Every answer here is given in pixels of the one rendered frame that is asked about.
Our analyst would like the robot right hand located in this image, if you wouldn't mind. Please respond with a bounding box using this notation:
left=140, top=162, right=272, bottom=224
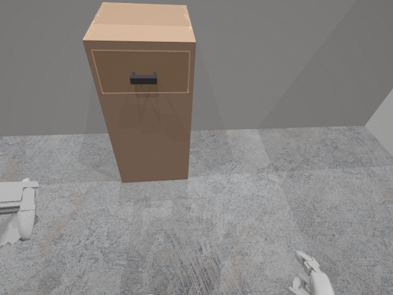
left=289, top=251, right=335, bottom=295

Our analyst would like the robot left hand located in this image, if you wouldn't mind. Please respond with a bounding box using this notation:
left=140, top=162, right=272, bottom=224
left=0, top=178, right=39, bottom=248

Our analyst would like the drawer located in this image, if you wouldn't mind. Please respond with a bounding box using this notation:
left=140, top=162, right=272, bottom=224
left=93, top=49, right=189, bottom=93

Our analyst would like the cabinet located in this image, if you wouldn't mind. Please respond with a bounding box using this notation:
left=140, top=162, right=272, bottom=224
left=82, top=2, right=196, bottom=183

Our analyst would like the handle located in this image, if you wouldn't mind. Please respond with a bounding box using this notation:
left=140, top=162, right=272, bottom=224
left=130, top=72, right=157, bottom=84

